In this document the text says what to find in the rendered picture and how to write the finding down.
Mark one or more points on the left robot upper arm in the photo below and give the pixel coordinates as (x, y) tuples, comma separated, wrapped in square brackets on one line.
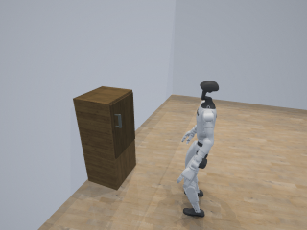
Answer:
[(208, 119)]

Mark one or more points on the cupboard door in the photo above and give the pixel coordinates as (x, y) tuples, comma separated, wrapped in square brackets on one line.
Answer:
[(124, 136)]

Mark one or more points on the left robot forearm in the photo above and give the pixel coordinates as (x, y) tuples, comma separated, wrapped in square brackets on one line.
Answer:
[(205, 149)]

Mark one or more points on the right robot shin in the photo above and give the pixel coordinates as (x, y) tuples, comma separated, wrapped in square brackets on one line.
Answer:
[(196, 181)]

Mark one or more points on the robot right thigh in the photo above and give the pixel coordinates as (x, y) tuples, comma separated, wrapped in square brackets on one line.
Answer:
[(190, 153)]

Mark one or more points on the robot left hand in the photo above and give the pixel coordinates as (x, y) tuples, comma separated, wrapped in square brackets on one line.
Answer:
[(187, 174)]

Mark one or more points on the handle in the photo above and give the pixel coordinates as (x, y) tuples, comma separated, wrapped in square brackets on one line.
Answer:
[(119, 120)]

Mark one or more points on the right robot forearm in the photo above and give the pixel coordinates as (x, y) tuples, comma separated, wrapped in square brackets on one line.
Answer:
[(194, 129)]

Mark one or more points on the robot right hand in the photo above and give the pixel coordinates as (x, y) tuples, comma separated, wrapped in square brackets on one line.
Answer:
[(190, 135)]

